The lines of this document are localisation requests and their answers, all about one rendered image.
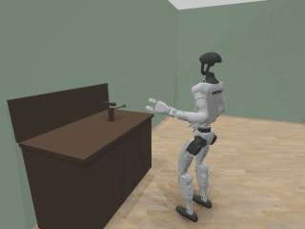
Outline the left robot upper arm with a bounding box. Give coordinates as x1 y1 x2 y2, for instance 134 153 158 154
192 83 209 124

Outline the left robot forearm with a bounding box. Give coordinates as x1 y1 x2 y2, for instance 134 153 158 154
166 107 206 123

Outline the robot right hand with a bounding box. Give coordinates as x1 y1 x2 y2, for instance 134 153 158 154
188 122 199 133

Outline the tap lever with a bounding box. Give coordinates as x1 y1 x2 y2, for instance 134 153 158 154
113 104 126 110

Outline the robot left foot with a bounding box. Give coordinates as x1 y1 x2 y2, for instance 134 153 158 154
175 205 198 222

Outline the robot left hand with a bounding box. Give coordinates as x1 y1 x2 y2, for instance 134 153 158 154
146 98 169 115

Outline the counter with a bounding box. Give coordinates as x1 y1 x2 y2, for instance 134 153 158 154
7 83 154 229

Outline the humanoid robot head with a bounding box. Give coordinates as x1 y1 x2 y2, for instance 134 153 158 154
199 52 222 84

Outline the right robot upper arm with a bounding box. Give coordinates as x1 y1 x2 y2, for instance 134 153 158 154
218 81 226 115

